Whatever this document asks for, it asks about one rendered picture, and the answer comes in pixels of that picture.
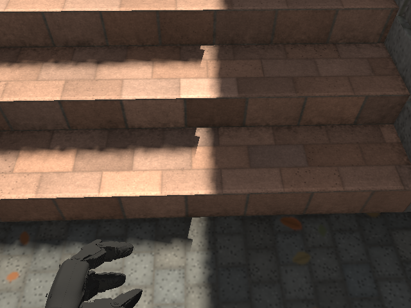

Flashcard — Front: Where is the left robot hand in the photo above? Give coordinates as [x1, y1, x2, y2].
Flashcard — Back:
[45, 239, 143, 308]

